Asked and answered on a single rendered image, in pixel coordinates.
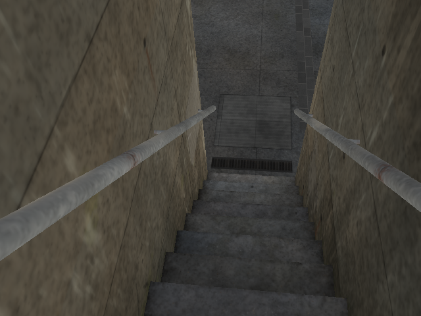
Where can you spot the stairs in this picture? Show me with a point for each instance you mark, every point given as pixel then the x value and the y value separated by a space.
pixel 247 249

